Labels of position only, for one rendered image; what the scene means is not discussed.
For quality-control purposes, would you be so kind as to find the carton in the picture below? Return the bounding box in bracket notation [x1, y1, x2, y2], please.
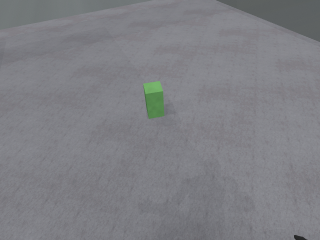
[143, 81, 165, 119]

